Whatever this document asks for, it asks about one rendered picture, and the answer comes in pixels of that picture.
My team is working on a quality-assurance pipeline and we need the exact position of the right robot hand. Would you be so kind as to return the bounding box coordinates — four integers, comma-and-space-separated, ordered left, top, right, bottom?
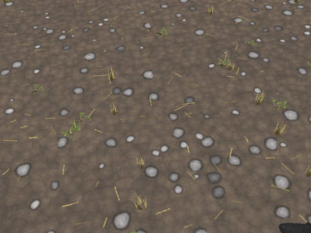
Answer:
279, 222, 311, 233

